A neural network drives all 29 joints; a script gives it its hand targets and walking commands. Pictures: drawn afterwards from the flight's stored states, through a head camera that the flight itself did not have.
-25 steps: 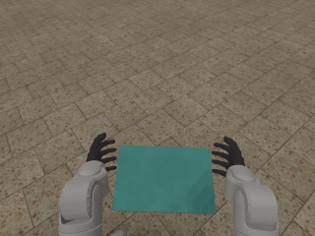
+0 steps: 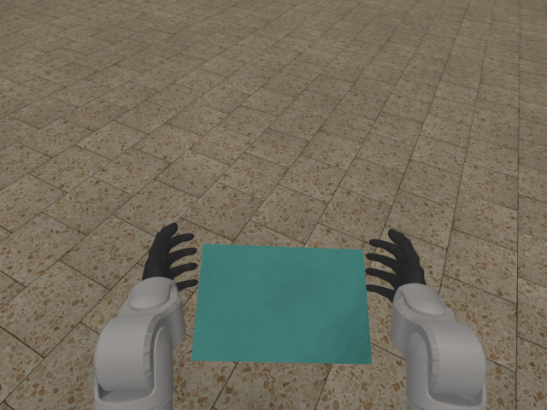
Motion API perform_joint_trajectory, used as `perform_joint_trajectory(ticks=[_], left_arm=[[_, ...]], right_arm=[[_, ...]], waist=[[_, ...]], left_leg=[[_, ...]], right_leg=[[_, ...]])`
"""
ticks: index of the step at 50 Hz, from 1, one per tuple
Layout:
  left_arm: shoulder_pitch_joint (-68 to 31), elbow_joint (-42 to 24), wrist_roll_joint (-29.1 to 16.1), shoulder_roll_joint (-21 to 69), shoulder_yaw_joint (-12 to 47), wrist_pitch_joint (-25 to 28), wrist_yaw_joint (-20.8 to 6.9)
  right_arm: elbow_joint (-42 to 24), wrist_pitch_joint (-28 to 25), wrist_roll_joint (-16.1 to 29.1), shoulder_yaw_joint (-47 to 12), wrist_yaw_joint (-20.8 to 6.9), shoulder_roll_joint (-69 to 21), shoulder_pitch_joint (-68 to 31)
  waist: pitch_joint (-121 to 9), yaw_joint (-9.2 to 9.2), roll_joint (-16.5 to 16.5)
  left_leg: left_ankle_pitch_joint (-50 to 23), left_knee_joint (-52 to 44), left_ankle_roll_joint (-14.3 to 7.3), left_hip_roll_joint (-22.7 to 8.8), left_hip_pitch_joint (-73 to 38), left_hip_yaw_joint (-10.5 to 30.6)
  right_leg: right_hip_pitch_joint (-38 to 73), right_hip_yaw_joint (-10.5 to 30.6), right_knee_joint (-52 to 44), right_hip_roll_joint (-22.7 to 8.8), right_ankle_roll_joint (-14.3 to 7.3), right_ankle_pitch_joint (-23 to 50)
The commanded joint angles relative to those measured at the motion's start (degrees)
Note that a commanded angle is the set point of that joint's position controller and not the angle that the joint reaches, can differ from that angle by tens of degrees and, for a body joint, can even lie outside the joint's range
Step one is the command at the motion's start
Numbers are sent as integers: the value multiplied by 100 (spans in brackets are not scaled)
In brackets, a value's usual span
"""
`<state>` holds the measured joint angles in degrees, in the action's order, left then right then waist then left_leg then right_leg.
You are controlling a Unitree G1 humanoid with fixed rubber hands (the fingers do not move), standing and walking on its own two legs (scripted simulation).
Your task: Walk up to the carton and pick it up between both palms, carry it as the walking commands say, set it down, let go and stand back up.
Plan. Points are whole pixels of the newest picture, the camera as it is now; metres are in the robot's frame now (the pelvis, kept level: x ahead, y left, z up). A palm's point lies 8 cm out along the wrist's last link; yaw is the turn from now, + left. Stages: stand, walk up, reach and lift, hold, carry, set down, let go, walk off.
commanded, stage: carry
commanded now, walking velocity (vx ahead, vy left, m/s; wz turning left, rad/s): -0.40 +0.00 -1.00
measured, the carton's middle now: (279, 306) +0.30 +0.02 +0.00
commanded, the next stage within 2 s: none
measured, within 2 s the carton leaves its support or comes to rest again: neither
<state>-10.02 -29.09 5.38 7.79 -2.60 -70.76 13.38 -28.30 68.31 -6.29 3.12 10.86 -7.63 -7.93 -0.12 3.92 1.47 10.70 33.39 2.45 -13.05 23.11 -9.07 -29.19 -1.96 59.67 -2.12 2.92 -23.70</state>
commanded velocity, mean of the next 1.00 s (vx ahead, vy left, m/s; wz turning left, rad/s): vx -0.40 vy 0.00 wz -1.00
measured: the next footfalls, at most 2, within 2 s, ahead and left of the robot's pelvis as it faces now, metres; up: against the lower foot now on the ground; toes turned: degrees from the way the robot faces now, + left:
right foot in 0.08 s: -0.01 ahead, -0.19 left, +0.00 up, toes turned -9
left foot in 0.42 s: -0.13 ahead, +0.05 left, +0.00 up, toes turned -22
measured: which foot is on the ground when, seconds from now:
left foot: down 0.00-0.06, up 0.08-0.40, down 0.42-0.74, up 0.76-1.00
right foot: up 0.00-0.06, down 0.08-0.42, up 0.44-0.74, down 0.76-1.00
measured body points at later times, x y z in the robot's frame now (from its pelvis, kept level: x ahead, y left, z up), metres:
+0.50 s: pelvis -0.22 -0.03 +0.00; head -0.18 -0.02 +0.45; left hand +0.10 -0.03 +0.07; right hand -0.04 -0.29 +0.08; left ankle -0.17 +0.07 -0.73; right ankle -0.13 -0.17 -0.69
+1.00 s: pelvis -0.43 +0.02 -0.01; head -0.42 -0.02 +0.43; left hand -0.17 -0.16 +0.07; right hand -0.44 -0.30 +0.06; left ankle -0.31 +0.09 -0.67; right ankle -0.45 -0.16 -0.73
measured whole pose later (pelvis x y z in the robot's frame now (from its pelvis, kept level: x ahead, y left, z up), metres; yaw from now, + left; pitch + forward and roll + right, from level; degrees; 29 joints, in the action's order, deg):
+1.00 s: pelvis -0.43 +0.02 -0.01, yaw -58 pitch +4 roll +2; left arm -7.8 -27.6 6.0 7.6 -1.4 -68.2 10.4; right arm -28.7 68.9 -4.3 2.4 14.1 -7.5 -7.4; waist 1.0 -4.3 -0.2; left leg 26.4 62.6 4.4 -1.9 34.3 -1.9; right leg -32.1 10.2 31.5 3.2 2.0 -3.1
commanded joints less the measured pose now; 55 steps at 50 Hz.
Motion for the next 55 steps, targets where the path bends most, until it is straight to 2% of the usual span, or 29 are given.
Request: perform_joint_trajectory(ticks=[1,2,3,4,5,6,8,9,12,17,21,22,23,24,26,27,28,31,35,37,38,39,40,42,44,47,51,53,55], left_arm=[[-1833,-4,-2266,4975,3646,-160,-1560],[-1797,172,-2251,5006,3581,-195,-1595],[-1823,320,-2233,5040,3503,-215,-1638],[-1809,457,-2212,5027,3351,-196,-1671],[-1722,466,-2161,4987,3234,-115,-1684],[-1711,332,-2153,5125,3235,-56,-1705],[-1882,153,-2079,5427,3152,175,-1749],[-2009,-61,-2075,5620,3125,310,-1758],[-1948,-288,-1923,5610,3023,485,-1679],[-1477,-185,-1787,5221,3098,369,-1611],[-1784,-244,-1926,5208,3352,284,-1657],[-1878,-268,-2004,5267,3463,254,-1666],[-2241,-569,-2252,5477,3857,220,-1748],[-2071,-472,-2124,5393,3677,223,-1705],[-2279,-719,-2281,5724,3804,337,-1666],[-2173,-623,-2280,5692,3757,331,-1632],[-2050,-613,-2280,5601,3748,291,-1590],[-1866,-568,-2287,5356,3797,122,-1512],[-1632,-14,-2242,5108,3700,-148,-1493],[-1546,255,-2171,5145,3572,-208,-1551],[-1482,384,-2138,5153,3432,-198,-1572],[-1403,343,-2042,5122,3274,-108,-1574],[-1392,233,-2004,5229,3257,-18,-1576],[-1661,-14,-1958,5480,3229,198,-1609],[-1744,-296,-1910,5696,3157,377,-1615],[-1427,-397,-1772,5525,3071,425,-1541],[-1102,-462,-1769,5136,3180,292,-1524],[-1154,-515,-1840,5069,3264,227,-1549],[-1381,-580,-1956,5082,3386,185,-1585]], right_arm=[[-62,95,1638,-2938,-1130,-4839,-1203],[-32,127,1643,-2968,-1103,-4866,-1293],[89,156,1668,-2964,-1083,-4877,-1370],[243,182,1654,-2972,-1069,-4915,-1487],[-43,195,1693,-3238,-1085,-5080,-1664],[-92,161,1892,-3430,-1126,-5341,-2090],[-228,23,2310,-3781,-1270,-5906,-2716],[-379,-57,2484,-3921,-1329,-6155,-2887],[-407,-156,2682,-4039,-1364,-6310,-2882],[-1,-51,2441,-3898,-1313,-5980,-1937],[150,-65,2204,-3607,-1285,-5874,-1571],[119,-90,2148,-3505,-1275,-5799,-1553],[242,-195,1987,-3215,-1251,-5834,-1568],[-4,-179,2012,-3212,-1282,-5655,-1581],[-719,-262,2236,-3428,-1344,-5752,-2477],[-662,-232,2154,-3349,-1332,-5585,-2369],[-530,-158,2052,-3229,-1289,-5470,-1981],[-465,-44,1839,-3031,-1190,-5112,-1484],[-169,116,1614,-2901,-1071,-4768,-1065],[-8,165,1646,-2950,-1040,-4790,-1238],[95,178,1661,-2970,-1029,-4815,-1381],[-242,174,1760,-3280,-1075,-4986,-1582],[-374,142,2023,-3560,-1129,-5291,-2080],[-492,31,2411,-3902,-1277,-5832,-2668],[-674,-77,2616,-4066,-1360,-6102,-2794],[-809,-84,2708,-4156,-1330,-5987,-2600],[-450,27,2459,-4071,-1274,-5727,-1766],[-352,41,2335,-3953,-1244,-5677,-1512],[-311,13,2218,-3748,-1212,-5639,-1315]], waist=[[-1822,-412,1724],[-1764,-348,1412],[-1413,-279,688],[-1112,-309,-596],[-1058,-410,-2730],[-1331,-436,-2418],[-1694,-466,-1760],[-1831,-445,-1696],[-1984,-333,-1195],[-2139,-290,-1114],[-2211,-314,-1812],[-2145,-326,-1134],[-1897,-463,2558],[-1309,-345,2276],[-1095,-201,576],[-1346,-201,355],[-1496,-246,349],[-1641,-289,1066],[-1732,-460,1727],[-1455,-322,698],[-1192,-327,-498],[-1224,-388,-2592],[-1556,-448,-2489],[-1852,-466,-1939],[-2061,-428,-1588],[-2091,-337,-1154],[-2093,-277,-1179],[-2057,-292,-1499],[-2129,-330,-1872]], left_leg=[[-3230,-178,-727,-988,-1831,376],[-2672,190,-550,-896,-1663,169],[-1466,679,-221,-656,-1040,-28],[1706,1372,213,-242,510,-62],[3077,2542,691,447,1907,26],[3035,3664,620,491,1750,707],[1818,3985,275,556,1488,1068],[1330,4045,238,598,1490,1059],[1287,3407,235,896,1333,969],[1707,1893,19,1361,482,940],[1666,-1116,-281,1518,-2311,217],[1697,-2101,-443,873,-3030,535],[1180,-2274,-1597,-1598,-1439,3201],[-286,-2440,-1764,-2270,-573,2518],[-566,-1648,-1018,-1324,103,837],[-985,-1156,-823,-952,-181,381],[-1675,-867,-750,-615,-578,25],[-3469,-30,-580,-606,-1653,-141],[-3136,105,-584,-1144,-1791,184],[-1288,1032,-131,-845,-1046,-198],[1779,1631,216,-450,417,-112],[3277,2655,659,255,2009,4],[3317,3575,625,351,1790,659],[2125,3855,238,486,1641,1105],[1270,3935,198,604,1571,1091],[1428,3309,218,887,1333,954],[1773,2127,73,1276,617,875],[1818,910,-88,1493,-404,660],[1822,-837,-263,1513,-2090,191]], right_leg=[[259,-585,-1713,73,-86,-179],[545,-532,-2682,43,-163,238],[760,-83,-3796,-92,-226,974],[1542,912,-4002,-690,-273,2188],[1676,3273,-3752,-2118,-917,5626],[1590,2714,-3369,-1835,-1092,6817],[1467,1532,-3281,-1079,-722,4845],[1480,1451,-3378,-897,-668,3754],[1601,1889,-3786,-818,-726,2125],[1690,2810,-4334,-893,-779,2197],[622,2116,-5380,-62,467,1863],[251,1520,-4881,414,769,1325],[-246,259,-911,1247,576,-634],[-777,183,1167,493,369,-1026],[-650,546,2576,195,-36,-31],[-522,592,2785,199,-80,398],[-459,419,2469,302,-36,477],[-581,-151,344,264,135,-60],[-29,-455,-1608,68,29,-264],[454,-58,-3598,-79,-82,1096],[1249,819,-3874,-623,-149,2727],[1769,3006,-3447,-1972,-733,6081],[1621,2867,-3207,-1871,-944,7130],[1499,1887,-3200,-1245,-614,4865],[1487,1765,-3419,-904,-501,2745],[1510,2318,-3802,-936,-704,1981],[1443,2976,-4292,-935,-789,1756],[1012,2781,-4740,-616,-357,1815],[384,2179,-5206,-77,405,1793]])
